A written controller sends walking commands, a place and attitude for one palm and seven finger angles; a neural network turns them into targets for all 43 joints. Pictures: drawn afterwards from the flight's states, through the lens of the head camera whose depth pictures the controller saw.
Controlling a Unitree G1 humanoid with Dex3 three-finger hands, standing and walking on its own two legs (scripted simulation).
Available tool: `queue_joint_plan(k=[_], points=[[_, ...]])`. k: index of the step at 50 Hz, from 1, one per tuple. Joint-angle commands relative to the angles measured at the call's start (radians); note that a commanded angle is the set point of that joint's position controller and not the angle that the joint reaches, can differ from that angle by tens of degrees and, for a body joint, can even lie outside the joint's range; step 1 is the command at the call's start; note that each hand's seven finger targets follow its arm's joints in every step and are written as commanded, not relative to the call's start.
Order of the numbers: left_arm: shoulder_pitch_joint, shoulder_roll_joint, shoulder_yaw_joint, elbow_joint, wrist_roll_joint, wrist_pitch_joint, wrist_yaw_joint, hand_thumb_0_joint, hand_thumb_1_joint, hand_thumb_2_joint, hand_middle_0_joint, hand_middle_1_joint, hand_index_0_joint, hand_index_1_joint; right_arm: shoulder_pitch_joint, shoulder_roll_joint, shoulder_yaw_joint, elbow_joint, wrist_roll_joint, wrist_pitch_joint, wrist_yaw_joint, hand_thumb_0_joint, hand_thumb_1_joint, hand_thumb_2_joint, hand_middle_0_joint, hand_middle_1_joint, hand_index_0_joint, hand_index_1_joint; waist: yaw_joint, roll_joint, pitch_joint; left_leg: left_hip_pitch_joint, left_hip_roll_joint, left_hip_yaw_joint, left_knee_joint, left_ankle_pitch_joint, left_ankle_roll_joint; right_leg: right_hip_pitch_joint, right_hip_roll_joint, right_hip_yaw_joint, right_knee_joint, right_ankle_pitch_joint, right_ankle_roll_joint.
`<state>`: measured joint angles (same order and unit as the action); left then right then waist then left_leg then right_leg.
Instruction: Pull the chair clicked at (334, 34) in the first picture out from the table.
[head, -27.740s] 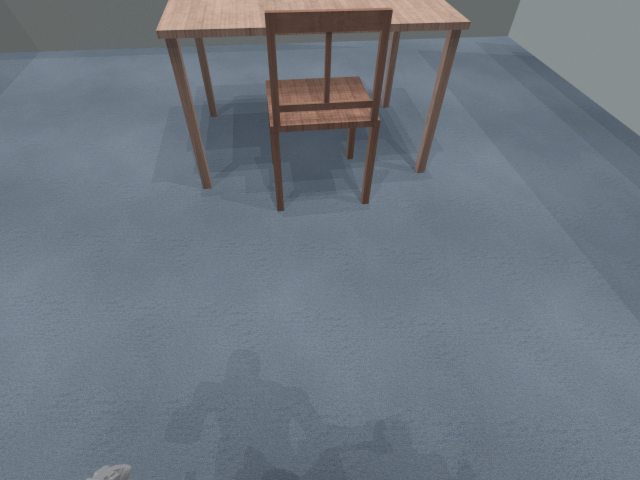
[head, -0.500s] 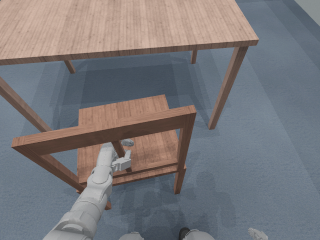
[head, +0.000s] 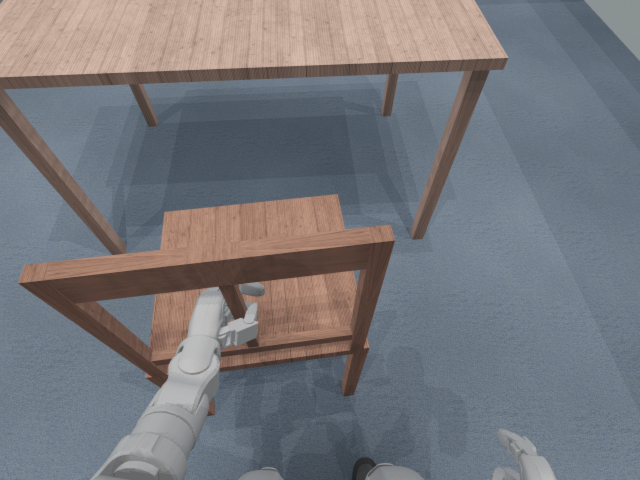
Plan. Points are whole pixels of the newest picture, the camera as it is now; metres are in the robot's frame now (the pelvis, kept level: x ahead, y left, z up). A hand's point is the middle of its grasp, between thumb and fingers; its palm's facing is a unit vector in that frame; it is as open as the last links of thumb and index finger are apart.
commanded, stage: step backward, pulling the chair out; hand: left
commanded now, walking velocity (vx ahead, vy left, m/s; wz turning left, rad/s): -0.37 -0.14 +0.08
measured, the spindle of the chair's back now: (241, 316) +0.35 +0.12 -0.10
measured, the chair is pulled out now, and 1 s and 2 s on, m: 0.35 0.58 0.66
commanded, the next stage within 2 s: stop walking, hand still on the chair in 1.02 s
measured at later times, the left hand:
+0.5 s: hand (247, 407) +0.22 +0.10 -0.07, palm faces -0.04 -0.98 -0.17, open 5.1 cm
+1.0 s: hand out of the picture +0.10 +0.09 -0.06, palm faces -0.02 -0.99 -0.16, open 5.1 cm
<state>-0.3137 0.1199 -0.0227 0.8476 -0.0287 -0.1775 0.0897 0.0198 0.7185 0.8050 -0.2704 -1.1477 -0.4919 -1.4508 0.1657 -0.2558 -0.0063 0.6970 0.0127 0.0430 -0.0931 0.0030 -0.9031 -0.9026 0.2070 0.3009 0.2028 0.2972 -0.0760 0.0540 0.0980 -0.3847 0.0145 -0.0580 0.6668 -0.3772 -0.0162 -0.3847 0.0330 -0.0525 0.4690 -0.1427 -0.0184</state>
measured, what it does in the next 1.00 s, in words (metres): walks backwards: left foot, then right foot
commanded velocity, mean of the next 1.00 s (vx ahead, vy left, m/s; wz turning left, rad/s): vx -0.36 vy -0.01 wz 0.07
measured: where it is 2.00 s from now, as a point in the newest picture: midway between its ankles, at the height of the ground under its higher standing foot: outside the picture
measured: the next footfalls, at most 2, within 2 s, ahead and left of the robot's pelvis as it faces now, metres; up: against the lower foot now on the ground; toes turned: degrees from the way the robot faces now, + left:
left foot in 0.02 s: +0.04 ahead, +0.11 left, +0.00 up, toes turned -2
right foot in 0.24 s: -0.03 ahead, -0.14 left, +0.00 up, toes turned +0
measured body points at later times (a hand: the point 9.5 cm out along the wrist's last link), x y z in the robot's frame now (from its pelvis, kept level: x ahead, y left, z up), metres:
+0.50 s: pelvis -0.11 -0.02 +0.00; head -0.04 -0.02 +0.44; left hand +0.21 +0.15 -0.05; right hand -0.01 -0.29 -0.12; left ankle -0.10 +0.10 -0.71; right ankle -0.07 -0.14 -0.73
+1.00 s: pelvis -0.22 -0.03 +0.00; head -0.16 -0.03 +0.44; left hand +0.10 +0.15 -0.05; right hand -0.11 -0.29 -0.13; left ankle -0.21 +0.10 -0.72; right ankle -0.18 -0.15 -0.73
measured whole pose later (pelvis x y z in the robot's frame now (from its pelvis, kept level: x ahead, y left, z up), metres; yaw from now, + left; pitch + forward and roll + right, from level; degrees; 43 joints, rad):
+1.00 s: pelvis -0.22 -0.03 +0.00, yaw +1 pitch +2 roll -2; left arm -0.32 0.13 0.00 0.86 -0.04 -0.16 0.08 0.02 0.72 0.80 -0.28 -1.17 -0.49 -1.45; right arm 0.17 -0.25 0.00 0.72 0.01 0.03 -0.09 0.00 -0.90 -0.90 0.21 0.30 0.20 0.30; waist -0.06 0.04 0.10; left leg -0.41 0.00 -0.06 0.73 -0.39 -0.02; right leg -0.36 0.01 -0.03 0.52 -0.20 0.00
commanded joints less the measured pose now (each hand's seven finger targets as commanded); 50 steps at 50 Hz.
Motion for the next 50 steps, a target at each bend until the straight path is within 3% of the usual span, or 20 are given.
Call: queue_joint_plan(k=[1,2,5,10,14,16,17,19,21,23,26,28,32,35,38,41,42,43,46,50], points=[[-0.169,0.132,-0.011,-0.212,0.014,-0.054,0.001,0.0,0.9,0.9,-0.5,-1.45,-0.5,-1.45,0.025,-0.142,-0.032,-0.108,-0.007,-0.041,-0.028,0.0,-0.9,-0.9,0.2,0.3,0.2,0.3,0.024,-0.014,-0.348,0.12,0.153,-0.156,-0.304,0.429,0.069,0.192,-0.096,0.045,0.048,0.125,0.029],[-0.184,0.11,-0.025,-0.225,0.014,-0.054,-0.001,0.0,0.9,0.9,-0.5,-1.45,-0.5,-1.45,0.022,-0.134,-0.036,-0.123,-0.007,-0.033,-0.024,0.0,-0.9,-0.9,0.2,0.3,0.2,0.3,0.032,0.022,-0.353,0.127,0.213,-0.199,-0.281,0.58,0.098,0.181,-0.058,0.045,0.114,0.109,0.039],[-0.265,0.092,-0.051,-0.294,0.019,-0.051,-0.004,0.0,0.9,0.9,-0.5,-1.45,-0.5,-1.45,-0.008,-0.093,-0.026,-0.123,-0.039,-0.025,-0.007,0.0,-0.9,-0.9,0.2,0.3,0.2,0.3,0.037,0.226,-0.341,0.129,0.3,-0.249,-0.325,0.614,0.157,0.088,-0.052,0.072,0.308,-0.289,0.015],[-0.255,0.089,-0.033,-0.2,0.027,-0.057,-0.001,0.0,0.9,0.9,-0.5,-1.45,-0.5,-1.45,0.08,-0.109,-0.054,-0.064,-0.027,-0.054,0.014,0.0,-0.9,-0.9,0.2,0.3,0.2,0.3,0.019,0.08,-0.373,0.403,0.27,-0.197,-0.124,0.972,0.125,0.068,-0.043,0.069,-0.003,-0.095,0.01],[-0.244,0.137,-0.009,-0.181,0.042,-0.079,-0.012,0.0,0.9,0.9,-0.5,-1.45,-0.5,-1.45,0.043,-0.111,-0.055,-0.067,-0.02,-0.054,0.011,0.0,-0.9,-0.9,0.2,0.3,0.2,0.3,0.027,0.107,-0.382,0.233,0.191,-0.097,-0.125,0.713,0.064,0.219,-0.096,0.085,-0.051,0.235,-0.003],[-0.211,0.202,0.052,-0.183,0.033,-0.092,-0.002,0.0,0.9,0.9,-0.5,-1.45,-0.5,-1.45,0.061,-0.111,-0.072,-0.075,-0.007,-0.05,0.0,0.0,-0.9,-0.9,0.2,0.3,0.2,0.3,0.012,-0.055,-0.483,0.195,0.121,-0.006,-0.075,0.616,0.022,0.337,-0.149,0.127,-0.031,0.501,-0.012],[-0.197,0.212,0.057,-0.194,0.029,-0.098,-0.004,0.0,0.9,0.9,-0.5,-1.45,-0.5,-1.45,0.037,-0.102,-0.068,-0.096,0.0,-0.05,-0.006,0.0,-0.9,-0.9,0.2,0.3,0.2,0.3,0.016,-0.102,-0.483,0.124,0.072,0.026,-0.016,0.384,0.0,0.367,-0.218,0.17,-0.034,0.582,-0.036],[-0.127,0.232,0.071,-0.179,0.017,-0.081,-0.006,0.0,0.9,0.9,-0.5,-1.45,-0.5,-1.45,-0.022,-0.101,-0.054,-0.118,0.009,-0.047,-0.014,0.0,-0.9,-0.9,0.2,0.3,0.2,0.3,0.054,-0.131,-0.431,-0.003,0.007,0.001,0.126,-0.035,-0.014,0.315,-0.341,0.247,-0.075,0.533,-0.096],[-0.119,0.213,0.067,-0.199,0.022,-0.065,-0.004,0.0,0.9,0.9,-0.5,-1.45,-0.5,-1.45,-0.064,-0.096,-0.042,-0.125,0.002,-0.045,-0.016,0.0,-0.9,-0.9,0.2,0.3,0.2,0.3,0.071,-0.143,-0.363,-0.043,-0.001,-0.048,0.222,-0.088,-0.014,0.226,-0.37,0.258,-0.108,0.312,-0.127],[-0.104,0.202,0.06,-0.202,0.015,-0.043,0.0,0.0,0.9,0.9,-0.5,-1.45,-0.5,-1.45,-0.05,-0.107,-0.03,-0.101,-0.001,-0.051,-0.018,0.0,-0.9,-0.9,0.2,0.3,0.2,0.3,0.059,-0.138,-0.345,-0.023,0.016,-0.069,0.118,-0.062,-0.01,0.243,-0.354,0.213,-0.08,0.331,-0.129],[-0.11,0.164,0.027,-0.225,0.006,-0.038,0.0,0.0,0.9,0.9,-0.5,-1.45,-0.5,-1.45,0.005,-0.12,-0.021,-0.091,-0.004,-0.057,-0.029,0.0,-0.9,-0.9,0.2,0.3,0.2,0.3,0.03,-0.136,-0.341,0.093,0.064,-0.062,-0.239,0.22,0.018,0.243,-0.21,0.099,0.008,0.253,-0.03],[-0.162,0.144,-0.005,-0.271,0.003,-0.036,-0.001,0.0,0.9,0.9,-0.5,-1.45,-0.5,-1.45,-0.007,-0.152,-0.04,-0.114,-0.01,-0.043,-0.029,0.0,-0.9,-0.9,0.2,0.3,0.2,0.3,0.04,0.034,-0.321,0.131,0.218,-0.217,-0.282,0.604,0.101,0.18,-0.062,0.041,0.125,0.09,0.033],[-0.259,0.095,-0.042,-0.313,0.017,-0.037,-0.007,0.0,0.9,0.9,-0.5,-1.45,-0.5,-1.45,0.011,-0.104,-0.038,-0.102,-0.04,-0.041,0.0,0.0,-0.9,-0.9,0.2,0.3,0.2,0.3,0.039,0.245,-0.35,0.203,0.289,-0.236,-0.266,0.771,0.149,0.079,-0.047,0.071,0.257,-0.294,0.008],[-0.225,0.096,-0.029,-0.249,0.015,-0.034,-0.003,0.0,0.9,0.9,-0.5,-1.45,-0.5,-1.45,0.063,-0.111,-0.052,-0.074,-0.031,-0.053,0.013,0.0,-0.9,-0.9,0.2,0.3,0.2,0.3,0.032,0.149,-0.359,0.344,0.28,-0.209,-0.149,0.956,0.139,0.073,-0.047,0.076,0.081,-0.17,0.005],[-0.219,0.129,-0.009,-0.195,0.023,-0.048,-0.012,0.0,0.9,0.9,-0.5,-1.45,-0.5,-1.45,0.072,-0.127,-0.057,-0.054,-0.022,-0.067,0.01,0.0,-0.9,-0.9,0.2,0.3,0.2,0.3,0.033,0.107,-0.37,0.327,0.226,-0.164,-0.115,0.853,0.1,0.166,-0.049,0.063,-0.078,0.057,0.006],[-0.253,0.184,0.019,-0.203,0.034,-0.068,-0.008,0.0,0.9,0.9,-0.5,-1.45,-0.5,-1.45,0.052,-0.115,-0.058,-0.072,-0.012,-0.059,-0.003,0.0,-0.9,-0.9,0.2,0.3,0.2,0.3,0.016,-0.023,-0.424,0.154,0.117,-0.013,-0.083,0.57,0.02,0.326,-0.165,0.125,-0.046,0.455,-0.025],[-0.237,0.222,0.057,-0.186,0.028,-0.073,-0.002,0.0,0.9,0.9,-0.5,-1.45,-0.5,-1.45,0.044,-0.115,-0.066,-0.077,-0.002,-0.06,-0.012,0.0,-0.9,-0.9,0.2,0.3,0.2,0.3,0.018,-0.135,-0.458,0.107,0.065,0.021,-0.004,0.382,-0.005,0.362,-0.229,0.17,-0.039,0.564,-0.052],[-0.179,0.239,0.068,-0.155,0.018,-0.063,-0.003,0.0,0.9,0.9,-0.5,-1.45,-0.5,-1.45,0.025,-0.117,-0.064,-0.083,0.008,-0.059,-0.018,0.0,-0.9,-0.9,0.2,0.3,0.2,0.3,0.036,-0.144,-0.468,0.057,0.027,0.018,0.073,0.118,-0.018,0.371,-0.305,0.225,-0.044,0.641,-0.094],[-0.177,0.208,0.057,-0.144,0.016,-0.038,-0.008,0.0,0.9,0.9,-0.5,-1.45,-0.5,-1.45,-0.055,-0.095,-0.033,-0.108,0.003,-0.05,-0.02,0.0,-0.9,-0.9,0.2,0.3,0.2,0.3,0.074,-0.152,-0.359,-0.034,0.006,-0.053,0.213,-0.092,-0.014,0.221,-0.377,0.249,-0.098,0.251,-0.131],[-0.166,0.172,0.034,-0.139,0.004,-0.014,-0.004,0.0,0.9,0.9,-0.5,-1.45,-0.5,-1.45,-0.003,-0.102,-0.009,-0.085,0.003,-0.056,-0.025,0.0,-0.9,-0.9,0.2,0.3,0.2,0.3,0.041,-0.181,-0.338,0.111,0.04,-0.026,-0.164,0.098,0.007,0.2,-0.256,0.118,-0.019,0.139,-0.05]])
